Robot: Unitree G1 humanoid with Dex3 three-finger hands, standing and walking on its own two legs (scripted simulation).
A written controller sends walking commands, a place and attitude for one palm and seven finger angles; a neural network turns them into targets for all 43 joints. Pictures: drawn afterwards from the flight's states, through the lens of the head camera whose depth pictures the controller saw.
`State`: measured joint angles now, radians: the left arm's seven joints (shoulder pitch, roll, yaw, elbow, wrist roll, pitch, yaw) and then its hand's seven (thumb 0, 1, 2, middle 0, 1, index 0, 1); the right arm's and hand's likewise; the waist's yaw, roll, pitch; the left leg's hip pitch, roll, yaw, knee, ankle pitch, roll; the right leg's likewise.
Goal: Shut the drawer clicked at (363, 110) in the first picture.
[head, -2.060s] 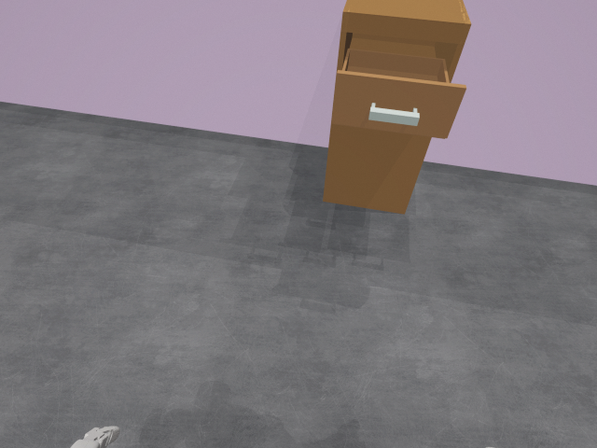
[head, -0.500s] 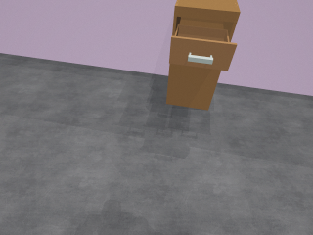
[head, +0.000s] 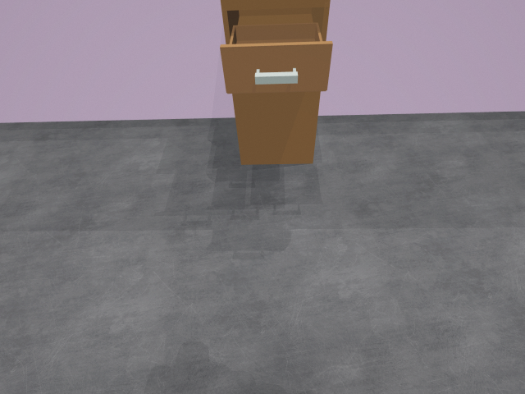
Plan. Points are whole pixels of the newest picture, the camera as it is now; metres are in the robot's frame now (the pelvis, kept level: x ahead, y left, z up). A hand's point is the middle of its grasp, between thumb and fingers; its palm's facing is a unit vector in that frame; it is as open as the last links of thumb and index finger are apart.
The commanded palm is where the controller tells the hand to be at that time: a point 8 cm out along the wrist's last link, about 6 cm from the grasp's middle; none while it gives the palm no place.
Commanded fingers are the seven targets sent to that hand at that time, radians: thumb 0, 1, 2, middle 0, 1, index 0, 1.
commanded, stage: walk to a spot facing it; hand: left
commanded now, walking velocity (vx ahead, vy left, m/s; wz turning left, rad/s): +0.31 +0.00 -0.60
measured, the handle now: (276, 74) +1.03 +0.06 -0.04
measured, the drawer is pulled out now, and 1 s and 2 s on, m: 0.30 0.30 0.30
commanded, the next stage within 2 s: none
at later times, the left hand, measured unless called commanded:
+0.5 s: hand out of the picture +0.11 +0.20 -0.14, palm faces -0.09 -0.97 -0.22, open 7.3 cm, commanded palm none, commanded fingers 0.00 0.90 0.90 -0.20 -0.30 -0.20 -0.30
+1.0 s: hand (242, 206) +0.55 +0.12 -0.14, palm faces -0.54 -0.82 -0.16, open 7.3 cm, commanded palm none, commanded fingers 0.00 0.90 0.90 -0.20 -0.30 -0.20 -0.30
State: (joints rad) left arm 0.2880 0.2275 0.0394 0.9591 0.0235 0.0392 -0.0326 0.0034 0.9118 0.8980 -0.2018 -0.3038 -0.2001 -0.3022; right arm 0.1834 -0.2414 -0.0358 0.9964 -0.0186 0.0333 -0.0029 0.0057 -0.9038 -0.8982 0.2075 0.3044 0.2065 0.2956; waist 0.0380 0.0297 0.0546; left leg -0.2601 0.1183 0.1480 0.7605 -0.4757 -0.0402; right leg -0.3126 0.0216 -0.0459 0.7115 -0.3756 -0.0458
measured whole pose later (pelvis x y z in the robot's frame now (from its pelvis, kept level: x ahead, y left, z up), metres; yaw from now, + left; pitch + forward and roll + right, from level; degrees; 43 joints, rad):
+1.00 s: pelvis +0.35 +0.02 +0.02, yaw -33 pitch -1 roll -1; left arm 0.13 0.23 0.09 0.91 0.03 0.04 -0.05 0.00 0.92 0.90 -0.19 -0.30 -0.19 -0.30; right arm 0.46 -0.17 -0.03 1.06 -0.02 -0.07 -0.03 0.01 -0.92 -0.90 0.20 0.30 0.20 0.29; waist -0.03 -0.04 0.07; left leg 0.00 0.03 0.32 0.37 -0.36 0.04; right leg -0.67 -0.07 -0.07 1.02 -0.11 0.01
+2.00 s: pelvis +0.50 -0.01 +0.03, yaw -70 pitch -1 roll -2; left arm 0.23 0.26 0.10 0.93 0.02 0.10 -0.03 0.01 0.92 0.90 -0.20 -0.30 -0.20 -0.30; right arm 0.25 -0.17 -0.04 0.90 -0.02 0.01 -0.02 0.01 -0.90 -0.90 0.21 0.30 0.21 0.30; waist 0.01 -0.05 0.07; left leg -0.16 0.12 0.26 0.49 -0.30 0.02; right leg -0.46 -0.06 -0.02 1.04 -0.39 0.09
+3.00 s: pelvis +0.53 -0.15 +0.03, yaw -103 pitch -1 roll -2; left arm 0.25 0.25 0.12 0.96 0.02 0.06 -0.03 0.00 0.92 0.90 -0.20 -0.30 -0.19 -0.30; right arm 0.29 -0.16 -0.04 0.96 -0.02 -0.03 -0.03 0.00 -0.93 -0.90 0.21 0.30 0.21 0.30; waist 0.01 -0.05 0.06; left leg -0.14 0.09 0.27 0.44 -0.27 0.04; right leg -0.58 -0.06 -0.02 1.17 -0.27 0.06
